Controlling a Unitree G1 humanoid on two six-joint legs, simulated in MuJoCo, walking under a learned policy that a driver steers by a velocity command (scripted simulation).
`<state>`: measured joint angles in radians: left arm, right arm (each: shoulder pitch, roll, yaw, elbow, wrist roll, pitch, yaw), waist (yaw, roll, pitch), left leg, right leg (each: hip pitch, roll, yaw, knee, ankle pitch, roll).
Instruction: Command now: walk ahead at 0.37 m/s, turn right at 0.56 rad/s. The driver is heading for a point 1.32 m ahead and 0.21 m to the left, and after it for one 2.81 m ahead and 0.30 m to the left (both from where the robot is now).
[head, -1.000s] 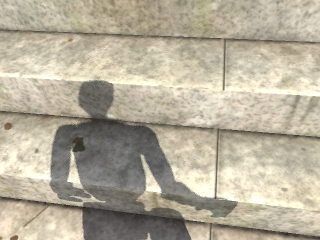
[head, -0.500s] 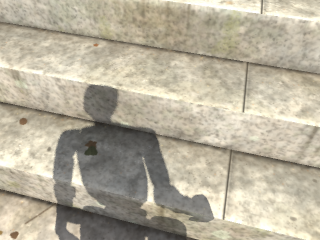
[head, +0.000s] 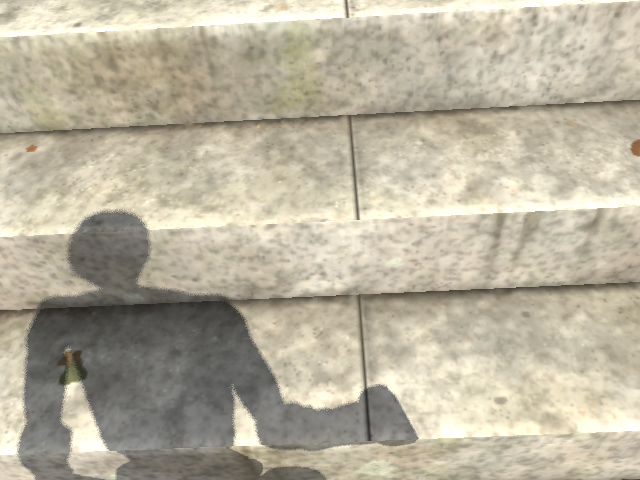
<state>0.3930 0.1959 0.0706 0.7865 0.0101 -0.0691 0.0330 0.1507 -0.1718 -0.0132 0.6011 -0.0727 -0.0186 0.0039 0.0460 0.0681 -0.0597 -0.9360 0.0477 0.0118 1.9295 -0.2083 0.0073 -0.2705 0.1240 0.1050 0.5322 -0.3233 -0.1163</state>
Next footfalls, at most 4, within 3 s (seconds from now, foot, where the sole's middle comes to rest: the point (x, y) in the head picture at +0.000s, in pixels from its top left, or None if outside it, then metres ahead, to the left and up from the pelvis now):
0.24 left None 0.28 0.18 -0.58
0.76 right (341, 354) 0.59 0.05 -0.39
1.22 left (134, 180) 0.81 0.40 -0.20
1.74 right None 1.10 0.22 -0.01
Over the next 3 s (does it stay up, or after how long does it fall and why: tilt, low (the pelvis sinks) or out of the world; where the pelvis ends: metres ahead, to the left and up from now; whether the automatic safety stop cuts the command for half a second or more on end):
stays up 1.37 0.17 0.95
